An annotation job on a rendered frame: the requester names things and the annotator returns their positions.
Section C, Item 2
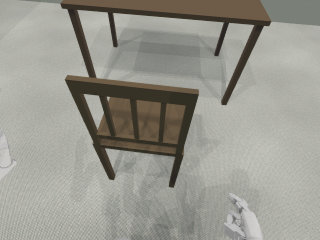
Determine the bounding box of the chair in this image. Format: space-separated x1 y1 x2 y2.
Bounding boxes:
64 75 199 188

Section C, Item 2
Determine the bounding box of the robot left hand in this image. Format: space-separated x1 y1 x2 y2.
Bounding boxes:
0 88 17 180

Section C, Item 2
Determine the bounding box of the robot right hand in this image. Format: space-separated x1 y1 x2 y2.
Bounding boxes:
224 193 263 240

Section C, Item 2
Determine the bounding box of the table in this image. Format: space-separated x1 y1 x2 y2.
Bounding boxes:
60 0 272 105

